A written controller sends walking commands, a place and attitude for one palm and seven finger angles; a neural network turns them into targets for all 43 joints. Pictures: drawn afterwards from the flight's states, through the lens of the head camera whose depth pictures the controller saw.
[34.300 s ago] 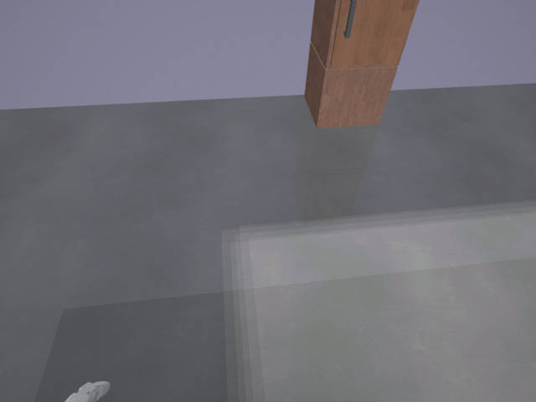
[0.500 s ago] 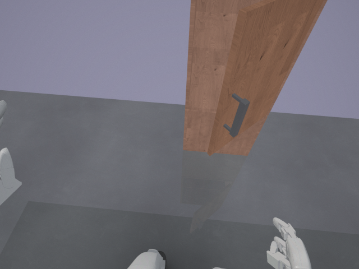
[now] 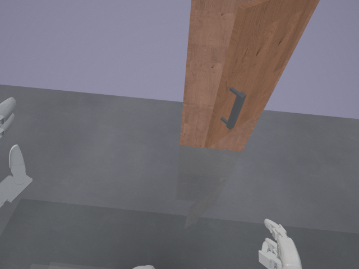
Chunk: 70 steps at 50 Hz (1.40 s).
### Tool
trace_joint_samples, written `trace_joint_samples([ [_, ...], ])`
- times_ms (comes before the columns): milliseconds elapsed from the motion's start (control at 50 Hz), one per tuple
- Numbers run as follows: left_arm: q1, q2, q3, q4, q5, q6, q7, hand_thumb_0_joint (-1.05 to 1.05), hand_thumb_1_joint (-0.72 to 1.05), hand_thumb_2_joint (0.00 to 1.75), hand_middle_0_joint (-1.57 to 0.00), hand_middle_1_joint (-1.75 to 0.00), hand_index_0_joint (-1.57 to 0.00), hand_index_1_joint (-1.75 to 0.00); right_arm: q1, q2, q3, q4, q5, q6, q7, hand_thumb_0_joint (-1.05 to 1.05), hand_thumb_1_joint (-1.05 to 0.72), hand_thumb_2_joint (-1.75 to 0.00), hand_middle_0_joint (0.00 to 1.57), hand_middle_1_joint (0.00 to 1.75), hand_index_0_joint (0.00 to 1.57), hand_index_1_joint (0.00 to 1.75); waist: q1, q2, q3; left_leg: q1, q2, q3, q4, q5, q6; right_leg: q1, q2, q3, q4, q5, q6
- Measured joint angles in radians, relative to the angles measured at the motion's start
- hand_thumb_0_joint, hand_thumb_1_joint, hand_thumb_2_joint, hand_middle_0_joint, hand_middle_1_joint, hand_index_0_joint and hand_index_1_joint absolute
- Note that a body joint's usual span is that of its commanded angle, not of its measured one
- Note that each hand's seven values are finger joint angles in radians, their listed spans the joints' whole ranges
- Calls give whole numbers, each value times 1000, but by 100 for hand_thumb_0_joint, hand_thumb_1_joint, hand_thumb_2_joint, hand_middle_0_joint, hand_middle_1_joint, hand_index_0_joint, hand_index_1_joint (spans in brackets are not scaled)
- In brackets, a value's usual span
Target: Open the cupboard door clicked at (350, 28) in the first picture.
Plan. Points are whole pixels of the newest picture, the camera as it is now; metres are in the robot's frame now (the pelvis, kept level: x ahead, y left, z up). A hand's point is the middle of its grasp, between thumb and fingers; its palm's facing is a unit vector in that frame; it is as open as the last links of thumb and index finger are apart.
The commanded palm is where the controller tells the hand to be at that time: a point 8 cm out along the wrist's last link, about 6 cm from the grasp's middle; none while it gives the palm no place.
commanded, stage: step back with the hand held close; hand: left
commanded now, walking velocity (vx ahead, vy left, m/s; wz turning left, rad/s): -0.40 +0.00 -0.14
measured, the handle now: (231, 108) +0.65 -0.11 -0.09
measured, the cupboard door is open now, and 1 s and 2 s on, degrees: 44 44 44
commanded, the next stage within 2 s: stop stepping back and stand still in 0.04 s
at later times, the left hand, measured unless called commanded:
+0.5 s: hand (43, 222) +0.15 +0.20 +0.18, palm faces +0.35 -0.77 -0.54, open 7.4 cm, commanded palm +0.10 +0.24 +0.18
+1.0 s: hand (10, 248) +0.12 +0.23 +0.17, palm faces +0.34 -0.81 -0.48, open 7.4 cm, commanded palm +0.07 +0.27 +0.18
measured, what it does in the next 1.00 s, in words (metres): walks backwards: right foot, then left foot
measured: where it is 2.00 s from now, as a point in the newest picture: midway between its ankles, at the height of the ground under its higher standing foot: outside the picture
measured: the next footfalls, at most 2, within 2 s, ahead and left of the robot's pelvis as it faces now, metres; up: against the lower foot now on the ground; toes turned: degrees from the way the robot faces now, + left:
right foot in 0.36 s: -0.11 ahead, -0.11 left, +0.00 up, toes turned -10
left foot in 0.60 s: -0.03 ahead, +0.08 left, +0.00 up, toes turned -3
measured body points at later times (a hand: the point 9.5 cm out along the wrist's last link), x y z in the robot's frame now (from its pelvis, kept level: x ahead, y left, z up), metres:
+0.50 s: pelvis -0.08 -0.04 +0.00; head -0.07 -0.05 +0.45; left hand +0.12 +0.24 +0.21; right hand +0.02 -0.31 -0.10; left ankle -0.03 +0.09 -0.70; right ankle -0.15 -0.11 -0.73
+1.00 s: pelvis -0.11 -0.01 +0.01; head -0.11 -0.01 +0.46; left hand +0.09 +0.27 +0.19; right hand +0.03 -0.26 -0.08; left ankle -0.07 +0.09 -0.73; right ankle -0.15 -0.11 -0.73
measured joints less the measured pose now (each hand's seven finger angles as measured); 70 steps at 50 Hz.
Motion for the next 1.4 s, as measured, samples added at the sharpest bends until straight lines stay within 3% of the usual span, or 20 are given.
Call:
trace_joint_samples([
  [40, -57, 20, 10, 25, -1, 5, -5, 1, 89, 90, -21, -31, -21, -31, -19, 5, -4, -8, -7, -8, 3, 2, -90, -90, 21, 30, 20, 30, -4, -3, 25, 44, 14, 11, -72, -23, 25, -70, 11, -14, 137, -95, 5],
  [80, -93, 33, 22, 51, -6, 9, -9, 1, 89, 90, -21, -31, -21, -31, -39, 10, -7, -28, -19, -24, 15, 2, -90, -90, 21, 30, 20, 30, -18, 4, 50, 59, 39, 22, -103, -10, 28, -140, 22, -34, 265, -174, 3],
  [160, -60, 34, 24, 26, -23, 48, -18, 1, 89, 90, -21, -31, -21, -31, -47, 20, -10, -78, -21, -46, 37, 1, -90, -90, 21, 30, 20, 30, -47, 10, 79, 76, 84, 53, -137, 32, 20, -201, 2, -91, 332, -149, 13],
  [240, 53, 39, 15, -59, -33, 70, -24, 1, 89, 90, -21, -31, -21, -31, -6, 23, -9, -115, -22, -53, 36, 1, -90, -90, 21, 30, 20, 30, -73, 1, 65, 57, 106, 72, -141, 53, 8, -169, -28, -141, 268, -127, 12],
  [320, 144, 80, 51, -109, -34, 62, -6, 1, 89, 90, -21, -31, -21, -31, 67, 19, -8, -125, -22, -54, 19, 1, -90, -90, 21, 30, 20, 30, -85, -20, 22, -5, 91, 70, -104, 32, -9, -21, -49, -186, 31, -127, -14],
  [360, 164, 102, 89, -115, -35, 53, 8, 1, 89, 90, -21, -31, -21, -31, 89, 13, -7, -119, -20, -47, 12, 1, -90, -90, 21, 30, 20, 30, -75, -52, 0, -68, 63, 79, -21, -55, -27, 31, -68, -155, -105, -87, -50],
  [400, 136, 68, 68, -83, -31, 47, 17, 1, 89, 90, -21, -31, -22, -31, 89, -15, -12, -62, -25, -34, 4, 1, -90, -90, 21, 30, 20, 30, -60, -8, 10, -101, 54, 10, 106, -149, -36, 24, -46, -158, -79, -52, -71],
  [480, 102, 21, 49, 27, -20, 39, 45, 1, 89, 90, -21, -31, -22, -31, 133, -31, -11, 22, -10, -17, -2, 2, -90, -90, 20, 30, 20, 30, -42, -5, -39, -61, 3, -21, 245, -203, -36, 55, -59, -126, -109, -32, -70],
  [600, -6, -52, -21, 183, -4, 52, 54, 1, 89, 90, -21, -31, -21, -31, 156, -61, -16, 37, -3, -27, -18, 2, -90, -90, 20, 30, 20, 30, -76, 37, -71, 125, 2, -15, 36, -99, 2, 77, -51, -143, -102, -42, -64],
  [660, -25, -60, -56, 182, -1, 56, 38, 1, 89, 90, -21, -31, -21, -31, 127, -54, -22, 41, 0, -20, -16, 2, -90, -90, 20, 30, 20, 30, -92, 31, -51, 162, 4, -25, -24, -152, -20, 76, -49, -156, -90, -46, -59],
  [740, 46, -31, -41, 98, 3, 45, 21, 1, 89, 90, -21, -31, -21, -31, 94, -29, -9, -9, -4, -23, -9, 2, -90, -90, 20, 30, 20, 30, -98, 4, -24, 166, 13, -8, -49, -122, -26, 76, -41, -139, -124, -9, -58],
  [880, 87, 27, 20, 37, -11, 8, 24, 1, 89, 90, -21, -31, -22, -31, 73, -13, 3, -51, -9, -39, -4, 1, -90, -90, 20, 30, 20, 30, -76, 19, -27, 141, 22, -10, -56, -99, -13, 70, -31, -140, -173, 41, -48],
  [1060, 19, -66, -28, 156, -12, 57, 28, 1, 89, 90, -21, -31, -21, -31, 79, -9, 22, -24, -13, -45, -8, 1, -90, -90, 21, 30, 20, 30, -43, 44, -31, 136, 8, -13, -92, -60, 8, 72, -43, -145, -219, 86, -29],
  [1180, 7, -72, -56, 101, -1, 72, 28, 1, 89, 90, -21, -31, -21, -31, 89, 4, 34, -21, -21, -59, -12, 1, -90, -90, 21, 30, 20, 30, -46, 22, -9, 138, -5, -19, -115, -40, 14, 71, -54, -152, -227, 95, -24],
  [1360, 49, -19, -3, 77, -14, 44, 32, 1, 89, 90, -21, -31, -21, -31, 81, -1, 25, -22, -22, -58, -4, 2, -90, -90, 21, 30, 20, 30, -65, 34, -13, 130, -1, -17, -116, -47, 13, 74, -50, -150, -254, 103, -22],
  [1400, -30, -10, -69, 227, 16, 46, -5, 1, 90, 90, -21, -31, -21, -31, 64, -34, 7, 29, -17, -82, 35, 1, -90, -90, 21, 30, 20, 30, -56, 58, -22, 98, -9, -24, -85, -55, 18, 40, -58, -160, -210, 87, -20],
])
